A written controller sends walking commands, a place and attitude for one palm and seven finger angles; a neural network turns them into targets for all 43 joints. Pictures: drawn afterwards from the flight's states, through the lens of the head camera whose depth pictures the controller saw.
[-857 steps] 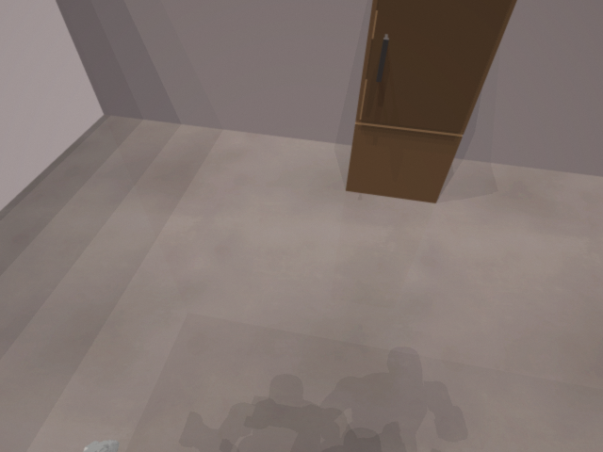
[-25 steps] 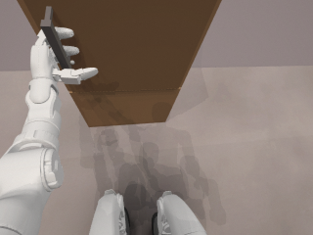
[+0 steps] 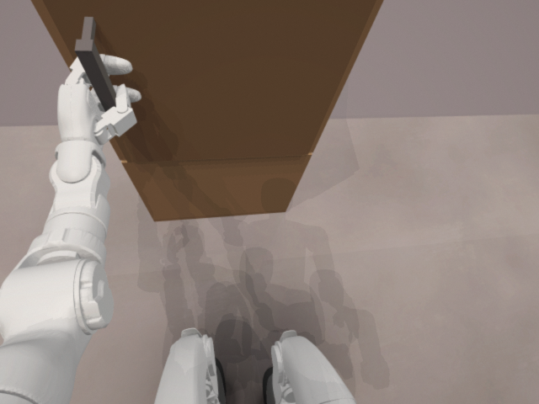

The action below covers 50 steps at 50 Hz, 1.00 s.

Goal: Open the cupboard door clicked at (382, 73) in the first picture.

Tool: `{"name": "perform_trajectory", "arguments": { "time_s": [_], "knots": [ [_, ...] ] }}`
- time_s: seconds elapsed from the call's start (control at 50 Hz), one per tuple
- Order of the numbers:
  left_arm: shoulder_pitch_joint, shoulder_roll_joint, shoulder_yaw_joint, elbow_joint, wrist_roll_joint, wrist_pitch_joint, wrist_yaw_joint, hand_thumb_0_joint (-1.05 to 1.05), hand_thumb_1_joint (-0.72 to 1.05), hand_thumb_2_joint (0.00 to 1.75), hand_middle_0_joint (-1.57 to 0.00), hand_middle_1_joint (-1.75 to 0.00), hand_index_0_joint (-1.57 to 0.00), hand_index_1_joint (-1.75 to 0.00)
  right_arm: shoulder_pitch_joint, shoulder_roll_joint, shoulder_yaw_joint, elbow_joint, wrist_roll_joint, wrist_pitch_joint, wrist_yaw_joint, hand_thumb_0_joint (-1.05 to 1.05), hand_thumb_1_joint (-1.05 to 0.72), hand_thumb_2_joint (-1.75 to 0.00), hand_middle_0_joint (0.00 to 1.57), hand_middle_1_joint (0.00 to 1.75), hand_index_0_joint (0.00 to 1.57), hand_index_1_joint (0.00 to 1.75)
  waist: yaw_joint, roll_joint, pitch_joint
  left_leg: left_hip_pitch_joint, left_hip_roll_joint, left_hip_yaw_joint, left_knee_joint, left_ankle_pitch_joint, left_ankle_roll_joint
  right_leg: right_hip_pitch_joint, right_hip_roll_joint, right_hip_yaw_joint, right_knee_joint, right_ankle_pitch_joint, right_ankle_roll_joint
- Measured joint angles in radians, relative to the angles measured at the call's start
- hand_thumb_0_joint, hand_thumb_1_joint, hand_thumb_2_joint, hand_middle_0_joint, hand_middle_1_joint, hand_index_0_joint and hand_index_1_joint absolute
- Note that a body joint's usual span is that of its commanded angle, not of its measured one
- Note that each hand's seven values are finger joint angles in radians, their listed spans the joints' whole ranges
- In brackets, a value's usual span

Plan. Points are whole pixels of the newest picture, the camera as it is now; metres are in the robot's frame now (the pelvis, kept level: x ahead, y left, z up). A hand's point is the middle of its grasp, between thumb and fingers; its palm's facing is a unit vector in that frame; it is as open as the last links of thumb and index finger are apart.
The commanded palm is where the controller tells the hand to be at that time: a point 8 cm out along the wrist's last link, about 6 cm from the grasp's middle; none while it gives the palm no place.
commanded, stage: pull the door open along its arc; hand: left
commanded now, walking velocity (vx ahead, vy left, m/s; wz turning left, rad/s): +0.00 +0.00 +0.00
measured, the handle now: (106, 79) +0.57 +0.19 +0.06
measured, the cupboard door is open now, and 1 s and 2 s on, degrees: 0 37 40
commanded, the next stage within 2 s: open thumb and fingers to let go in 1.04 s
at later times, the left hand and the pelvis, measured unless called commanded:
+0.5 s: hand (145, 172) +0.42 +0.13 +0.05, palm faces +0.12 -0.99 +0.04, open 5.6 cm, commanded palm +0.37 +0.17 +0.05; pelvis +0.02 +0.00 +0.03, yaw +0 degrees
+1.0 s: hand (221, 252) +0.31 +0.04 +0.05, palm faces +0.39 -0.92 -0.01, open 5.7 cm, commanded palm +0.24 +0.06 +0.05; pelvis +0.01 -0.04 +0.03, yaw +5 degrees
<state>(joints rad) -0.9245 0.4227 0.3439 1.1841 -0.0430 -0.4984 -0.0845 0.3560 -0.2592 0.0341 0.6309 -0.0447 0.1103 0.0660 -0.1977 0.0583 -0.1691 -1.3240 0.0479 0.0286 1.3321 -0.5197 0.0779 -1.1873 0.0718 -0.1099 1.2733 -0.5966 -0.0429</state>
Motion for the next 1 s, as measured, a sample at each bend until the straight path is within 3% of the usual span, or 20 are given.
{"name": "perform_trajectory", "arguments": {
  "time_s": [0.22, 0.44, 0.54, 0.66, 0.72, 0.9, 1.0],
  "knots": [
    [0.086, -0.033, -0.015, -0.072, -0.024, -0.010, 0.004, 0.02, 0.81, 0.84, -0.38, -1.35, -0.36, -1.35, 0.005, 0.008, -0.010, -0.005, 0.006, 0.015, 0.011, 0.01, -0.91, -0.90, 0.20, 0.30, 0.20, 0.30, 0.016, -0.001, -0.004, 0.037, 0.002, 0.013, -0.023, -0.001, -0.002, 0.028, 0.002, 0.015, -0.018, 0.002, 0.000],
    [0.438, -0.189, -0.131, -0.391, -0.083, -0.017, 0.030, 0.02, 0.77, 0.78, -0.37, -1.35, -0.36, -1.35, -0.013, 0.018, -0.031, -0.052, 0.033, 0.031, 0.025, 0.01, -0.91, -0.90, 0.20, 0.30, 0.20, 0.30, 0.080, -0.015, -0.024, 0.169, -0.005, 0.038, -0.104, 0.001, -0.007, 0.145, -0.001, 0.045, -0.083, 0.005, 0.001],
    [0.576, -0.323, -0.207, -0.532, -0.064, -0.025, 0.227, 0.03, 0.75, 0.77, -0.37, -1.35, -0.38, -1.35, -0.058, 0.022, -0.042, -0.073, 0.014, 0.008, 0.030, 0.01, -0.91, -0.90, 0.20, 0.30, 0.20, 0.30, 0.115, -0.025, -0.034, 0.207, -0.011, 0.042, -0.118, 0.001, -0.012, 0.178, -0.006, 0.050, -0.087, 0.000, -0.001],
    [0.657, -0.446, -0.308, -0.612, 0.048, -0.030, 0.500, 0.04, 0.75, 0.78, -0.36, -1.35, -0.39, -1.35, -0.129, 0.036, -0.048, -0.081, -0.020, -0.009, 0.042, 0.01, -0.91, -0.90, 0.20, 0.30, 0.20, 0.30, 0.146, -0.035, -0.043, 0.208, -0.024, 0.031, -0.102, 0.003, -0.021, 0.181, -0.019, 0.036, -0.056, -0.016, -0.012],
    [0.690, -0.484, -0.354, -0.641, 0.100, -0.011, 0.591, 0.04, 0.76, 0.79, -0.36, -1.35, -0.38, -1.34, -0.157, 0.048, -0.047, -0.076, -0.031, -0.018, 0.041, 0.01, -0.91, -0.90, 0.20, 0.30, 0.20, 0.30, 0.159, -0.037, -0.049, 0.207, -0.029, 0.021, -0.094, 0.005, -0.029, 0.183, -0.023, 0.025, -0.043, -0.022, -0.021],
    [0.839, -0.550, -0.480, -0.731, 0.150, 0.043, 0.665, 0.04, 0.75, 0.78, -0.32, -1.34, -0.37, -1.34, -0.182, 0.088, -0.024, -0.063, -0.042, -0.076, 0.012, 0.01, -0.91, -0.90, 0.20, 0.30, 0.20, 0.30, 0.185, -0.036, -0.048, 0.256, -0.039, -0.006, -0.123, 0.026, -0.053, 0.235, -0.029, -0.002, -0.062, -0.019, -0.046],
    [0.927, -0.536, -0.548, -0.796, 0.159, 0.060, 0.661, 0.04, 0.74, 0.77, -0.32, -1.32, -0.37, -1.34, -0.180, 0.097, -0.012, -0.062, -0.041, -0.118, 0.006, 0.01, -0.91, -0.90, 0.20, 0.30, 0.20, 0.30, 0.185, -0.034, -0.055, 0.265, -0.043, -0.017, -0.133, 0.034, -0.068, 0.244, -0.031, -0.013, -0.063, -0.020, -0.060]
  ]
}}
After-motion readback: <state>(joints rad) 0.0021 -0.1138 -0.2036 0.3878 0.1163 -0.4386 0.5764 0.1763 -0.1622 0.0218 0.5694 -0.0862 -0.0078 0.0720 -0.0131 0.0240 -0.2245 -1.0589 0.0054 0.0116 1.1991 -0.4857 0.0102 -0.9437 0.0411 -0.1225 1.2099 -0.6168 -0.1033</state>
